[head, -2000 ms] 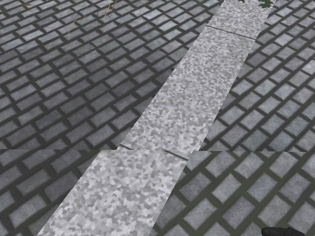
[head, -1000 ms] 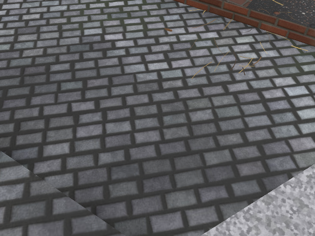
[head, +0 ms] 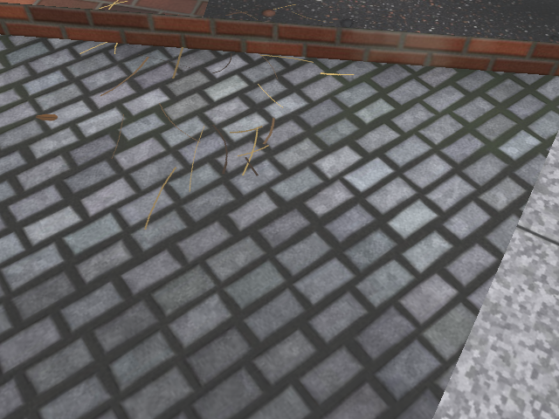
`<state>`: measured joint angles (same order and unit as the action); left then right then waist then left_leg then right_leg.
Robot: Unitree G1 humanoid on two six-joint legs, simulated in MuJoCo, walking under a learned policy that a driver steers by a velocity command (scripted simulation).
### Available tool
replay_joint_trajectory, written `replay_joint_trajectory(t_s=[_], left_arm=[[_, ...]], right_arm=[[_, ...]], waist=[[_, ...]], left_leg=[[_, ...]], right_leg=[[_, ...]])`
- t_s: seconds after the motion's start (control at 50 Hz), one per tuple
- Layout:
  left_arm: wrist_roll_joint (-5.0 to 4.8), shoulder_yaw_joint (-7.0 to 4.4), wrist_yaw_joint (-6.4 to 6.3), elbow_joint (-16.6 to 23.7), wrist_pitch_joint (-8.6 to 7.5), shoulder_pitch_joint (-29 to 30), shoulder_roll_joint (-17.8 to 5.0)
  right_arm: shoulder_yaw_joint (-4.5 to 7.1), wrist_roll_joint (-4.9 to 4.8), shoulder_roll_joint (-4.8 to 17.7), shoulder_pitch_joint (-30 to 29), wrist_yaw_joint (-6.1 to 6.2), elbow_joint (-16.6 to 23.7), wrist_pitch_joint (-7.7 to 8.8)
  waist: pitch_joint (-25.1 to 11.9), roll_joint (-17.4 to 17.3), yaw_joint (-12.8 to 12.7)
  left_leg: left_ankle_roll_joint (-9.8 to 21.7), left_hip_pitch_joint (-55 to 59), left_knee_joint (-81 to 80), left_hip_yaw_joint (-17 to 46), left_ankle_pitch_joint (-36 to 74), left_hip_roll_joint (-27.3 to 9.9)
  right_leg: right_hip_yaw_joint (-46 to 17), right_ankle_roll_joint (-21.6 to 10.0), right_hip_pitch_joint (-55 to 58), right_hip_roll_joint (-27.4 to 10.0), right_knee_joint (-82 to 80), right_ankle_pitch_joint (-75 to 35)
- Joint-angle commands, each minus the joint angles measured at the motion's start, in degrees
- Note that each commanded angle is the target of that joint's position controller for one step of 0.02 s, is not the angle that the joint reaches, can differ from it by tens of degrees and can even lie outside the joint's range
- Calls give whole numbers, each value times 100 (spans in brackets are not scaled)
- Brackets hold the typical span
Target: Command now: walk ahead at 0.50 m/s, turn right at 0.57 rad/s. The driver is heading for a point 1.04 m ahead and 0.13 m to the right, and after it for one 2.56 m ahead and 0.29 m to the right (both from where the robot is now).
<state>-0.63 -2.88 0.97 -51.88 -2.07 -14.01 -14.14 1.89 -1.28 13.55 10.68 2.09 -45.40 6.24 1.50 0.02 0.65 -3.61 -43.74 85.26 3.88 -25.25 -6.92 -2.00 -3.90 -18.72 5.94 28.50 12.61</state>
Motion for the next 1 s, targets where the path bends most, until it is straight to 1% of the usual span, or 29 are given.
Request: replay_joint_trajectory(t_s=[0.02,0.04,0.06,0.1,0.14,0.16,0.18,0.2,0.22,0.24,0.26,0.28,0.32,0.36,0.42,0.54,0.6,0.64,0.66,0.68,0.7,0.72,0.74,0.76,0.8,0.84,0.9,0.94,1.0], left_arm=[[22,-212,-166,822,-242,950,-989],[29,-242,-204,749,-245,645,-977],[-29,-279,-220,669,-242,415,-1048],[-149,-313,-250,574,-214,191,-961],[-159,-324,-257,556,-137,-58,-807],[-131,-312,-251,581,-100,-159,-720],[-78,-250,-226,608,-78,-205,-535],[20,-124,-188,666,-91,-491,-99],[-161,-54,-146,910,-195,-1115,61],[-203,-176,-143,838,-208,-846,-564],[-168,-261,-156,970,-156,-179,-823],[-83,-275,-180,1044,-86,171,-785],[-62,-317,-144,1088,-9,95,-667],[-79,-315,-129,1100,64,40,-516],[-2,-289,-130,1273,100,344,-352],[-23,-186,55,1449,5,1150,-93],[-47,-173,144,1564,-43,1506,-149],[-35,-212,167,1576,-75,1467,-270],[-14,-283,161,1477,-92,1097,-377],[2,-430,137,1189,-92,286,-610],[2,-604,67,949,-82,-694,-1021],[38,-719,12,828,-98,-1159,-1795],[15,-580,-5,800,-115,-1454,-1401],[29,-470,-5,812,-156,-1044,-1062],[10,-330,11,915,-193,-197,-620],[73,-257,36,904,-256,48,-358],[36,-311,-16,745,-352,-66,-602],[9,-322,-70,631,-349,-210,-672],[-13,-311,-117,471,-327,-450,-722]], right_arm=[[135,277,414,344,74,346,49],[162,253,381,150,21,378,98],[165,151,401,-47,-27,436,101],[209,-16,575,-374,-52,617,10],[305,-7,772,-461,-86,696,-14],[354,35,819,-313,-119,670,8],[415,108,912,132,-141,539,48],[492,171,1171,848,-150,450,88],[617,240,1709,1466,-206,252,52],[523,185,1234,1362,-215,392,81],[447,153,988,1066,-180,435,60],[401,195,882,670,-167,457,10],[339,230,651,164,-133,405,-26],[354,181,623,146,-126,322,6],[447,147,783,439,-71,117,56],[503,53,892,824,-46,-220,-44],[554,-35,1051,966,-96,-400,-100],[588,-91,1185,968,-111,-522,-153],[584,-120,1230,883,-115,-569,-173],[542,-119,1164,910,-114,-627,-190],[466,-23,1031,894,-107,-580,-179],[196,122,306,1314,-186,-297,-52],[247,-48,598,1091,-245,-382,152],[345,-204,911,566,-264,-226,226],[338,-12,849,121,-176,-192,213],[360,27,739,272,-176,-240,75],[310,59,509,147,-161,-167,-97],[267,114,424,-244,-175,-54,-127],[195,79,314,-848,-266,72,-104]], waist=[[16,16,363],[-225,296,215],[-383,486,122],[-348,597,42],[-307,503,42],[-330,486,115],[-465,396,319],[-1046,-464,483],[-1754,-2607,216],[-1511,-1789,403],[-885,-1133,523],[-546,-586,417],[-326,-815,32],[-355,-766,-55],[-396,-467,2],[-89,-460,237],[163,-569,293],[166,-696,168],[-33,-743,-113],[-495,-622,-501],[-1132,-318,-926],[-1802,1320,-629],[-2420,1193,-812],[-1643,966,-789],[-888,405,-444],[-661,421,-122],[-378,246,41],[-204,183,-33],[-27,305,-223]], left_leg=[[-107,1973,-3414,-234,2096,52],[-189,2489,-3988,-350,3135,330],[-219,2603,-4403,-299,3507,458],[-158,2364,-5027,5,3188,392],[39,2308,-5228,25,2542,405],[174,2487,-5282,-61,2185,451],[369,3031,-5411,-61,1956,414],[705,4357,-5425,769,1865,-485],[1646,5729,-6492,3831,76,-1865],[1639,5618,-6891,4495,-1432,-1848],[1411,5058,-6881,3591,-1394,-1643],[1242,4316,-6878,2623,-443,-1329],[1172,3371,-7077,1564,705,-998],[1185,3255,-7309,868,1389,-888],[1339,3597,-7477,292,2274,-1061],[1191,3769,-7563,-709,2280,-871],[1177,3982,-7469,-751,2271,-1006],[1129,4204,-7105,-773,3095,-1108],[1039,4203,-6591,-938,4122,-1033],[905,3989,-5606,-1201,5013,-800],[655,2911,-4125,-1358,4288,-574],[262,478,-1675,-1198,349,355],[311,-132,-734,-61,-819,588],[437,-632,-571,-8,-415,292],[508,-167,-1315,-88,485,-131],[537,474,-1738,-16,861,-269],[407,332,-2479,-62,1280,-278],[345,200,-3260,-110,1907,-221],[391,522,-4450,-295,2936,11]], right_leg=[[-704,-1088,-2060,-857,-1401,-1658],[-610,-1066,-1959,-753,-1281,-1506],[-789,-1112,-1566,-931,-1331,-1353],[-1292,-975,-750,-1219,-1125,-691],[-1722,-739,-217,-1325,-616,23],[-1812,-623,-117,-1240,-312,268],[-1666,-455,-204,-911,372,360],[-1051,-179,-985,-376,2118,1209],[-527,-8,-2658,84,4102,2397],[-810,14,-3338,-292,4946,2014],[-715,-6,-3613,-500,5178,1406],[-565,7,-3341,-730,4949,915],[-592,89,-2674,-1043,4336,491],[-403,157,-2482,-1060,4017,260],[-416,237,-2667,-1109,3290,-232],[36,230,-2086,-925,1414,-1179],[270,85,-1814,-875,845,-773],[489,-110,-1433,-722,523,-274],[682,-245,-761,-521,218,-325],[847,-398,471,-271,-45,-611],[92,-642,2197,-735,170,-815],[-2900,-1660,4177,-2473,-292,-323],[-4110,-1916,4287,-2858,-1080,-28],[-3077,-1584,3834,-2566,-1000,-486],[-1840,-1212,2267,-2107,-1172,-1251],[-1362,-1110,1467,-1879,-1504,-1777],[-1048,-1197,1135,-1957,-1871,-2020],[-734,-1098,1111,-1853,-1950,-2124],[-285,-867,1001,-1607,-2022,-1934]])
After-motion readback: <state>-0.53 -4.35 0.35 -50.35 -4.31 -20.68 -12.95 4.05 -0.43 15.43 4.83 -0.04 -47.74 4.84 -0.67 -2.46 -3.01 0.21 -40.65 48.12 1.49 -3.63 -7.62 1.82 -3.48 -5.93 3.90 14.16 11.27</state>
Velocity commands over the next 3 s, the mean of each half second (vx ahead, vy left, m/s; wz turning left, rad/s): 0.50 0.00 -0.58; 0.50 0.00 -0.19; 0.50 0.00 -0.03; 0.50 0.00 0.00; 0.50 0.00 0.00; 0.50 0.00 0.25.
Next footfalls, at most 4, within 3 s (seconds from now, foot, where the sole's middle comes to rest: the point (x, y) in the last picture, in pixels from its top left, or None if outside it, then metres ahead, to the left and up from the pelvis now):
0.18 left None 0.30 0.16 -0.77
0.70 right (362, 410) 0.47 -0.18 -0.77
1.22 left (309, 267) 0.85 -0.08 -0.77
1.76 right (418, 214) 1.04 -0.41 -0.77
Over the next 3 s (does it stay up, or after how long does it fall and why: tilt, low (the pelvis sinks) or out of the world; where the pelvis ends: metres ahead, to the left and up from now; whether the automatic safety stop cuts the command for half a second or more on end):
stays up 1.51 -0.49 0.01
